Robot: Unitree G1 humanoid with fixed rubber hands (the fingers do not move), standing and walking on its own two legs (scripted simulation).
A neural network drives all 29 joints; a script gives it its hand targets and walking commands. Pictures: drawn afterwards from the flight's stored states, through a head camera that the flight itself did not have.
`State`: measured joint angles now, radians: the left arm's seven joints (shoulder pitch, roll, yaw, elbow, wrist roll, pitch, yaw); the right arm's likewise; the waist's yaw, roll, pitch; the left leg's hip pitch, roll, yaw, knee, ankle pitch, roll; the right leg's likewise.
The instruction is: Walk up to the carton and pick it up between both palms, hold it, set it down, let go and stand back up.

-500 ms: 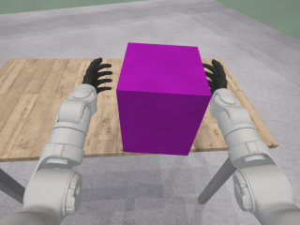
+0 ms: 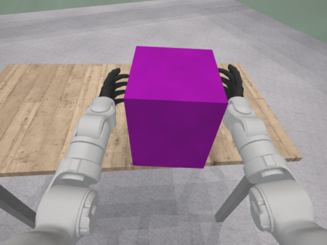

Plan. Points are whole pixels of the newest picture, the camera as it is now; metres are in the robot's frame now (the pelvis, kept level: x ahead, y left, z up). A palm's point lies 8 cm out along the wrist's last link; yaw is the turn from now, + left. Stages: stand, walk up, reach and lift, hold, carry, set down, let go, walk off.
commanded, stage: reach and lift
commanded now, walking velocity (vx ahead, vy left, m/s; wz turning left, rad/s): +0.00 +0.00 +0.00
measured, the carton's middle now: (171, 109) +0.44 -0.03 +0.10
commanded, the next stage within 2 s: none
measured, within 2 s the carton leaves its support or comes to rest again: leaves its support in 1.44 s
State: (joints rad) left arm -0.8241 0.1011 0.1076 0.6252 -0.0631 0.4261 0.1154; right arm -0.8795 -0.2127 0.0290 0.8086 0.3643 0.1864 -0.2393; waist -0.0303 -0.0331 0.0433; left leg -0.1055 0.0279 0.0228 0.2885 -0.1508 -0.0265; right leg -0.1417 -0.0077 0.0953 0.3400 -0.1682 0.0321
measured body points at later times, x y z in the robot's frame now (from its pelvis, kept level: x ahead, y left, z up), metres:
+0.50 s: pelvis +0.00 +0.00 +0.00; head +0.01 +0.01 +0.45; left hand +0.43 +0.13 +0.15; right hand +0.43 -0.17 +0.17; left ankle +0.00 +0.14 -0.75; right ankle +0.01 -0.14 -0.75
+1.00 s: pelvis +0.00 +0.00 +0.00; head +0.01 +0.01 +0.45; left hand +0.43 +0.13 +0.15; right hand +0.44 -0.17 +0.17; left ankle +0.00 +0.14 -0.75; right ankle +0.01 -0.14 -0.75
